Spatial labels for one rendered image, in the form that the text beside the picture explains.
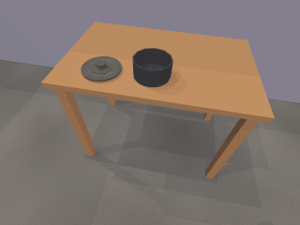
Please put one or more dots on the table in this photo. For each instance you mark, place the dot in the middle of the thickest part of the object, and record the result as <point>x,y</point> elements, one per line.
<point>210,75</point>

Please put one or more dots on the lid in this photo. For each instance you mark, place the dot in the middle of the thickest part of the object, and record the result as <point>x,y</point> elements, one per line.
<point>91,72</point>

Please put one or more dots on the knob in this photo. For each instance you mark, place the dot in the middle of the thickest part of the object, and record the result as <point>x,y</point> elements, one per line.
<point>100,64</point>

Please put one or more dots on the pot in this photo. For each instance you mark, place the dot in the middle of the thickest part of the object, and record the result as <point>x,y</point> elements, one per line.
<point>152,67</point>

